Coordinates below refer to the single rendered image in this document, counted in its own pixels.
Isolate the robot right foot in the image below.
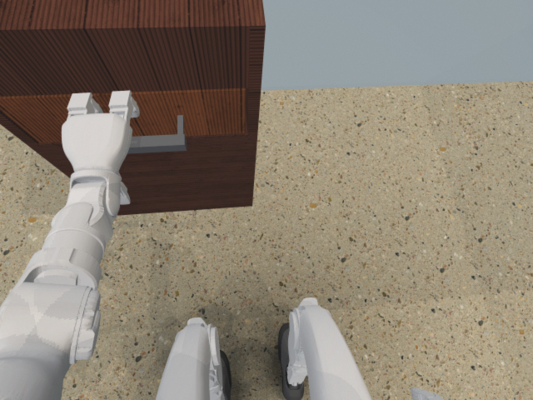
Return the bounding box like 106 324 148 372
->
278 323 304 400

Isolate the drawer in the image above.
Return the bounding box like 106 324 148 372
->
0 88 246 143

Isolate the left robot hand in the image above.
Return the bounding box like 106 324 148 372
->
62 91 140 205

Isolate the left robot forearm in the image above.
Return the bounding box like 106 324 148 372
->
0 168 121 327

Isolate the cabinet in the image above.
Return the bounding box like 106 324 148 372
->
0 0 266 216

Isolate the left robot upper arm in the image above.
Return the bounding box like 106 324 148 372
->
0 282 101 400

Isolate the handle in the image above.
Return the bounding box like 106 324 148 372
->
127 115 187 154

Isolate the robot right thigh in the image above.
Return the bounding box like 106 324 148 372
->
289 305 372 400

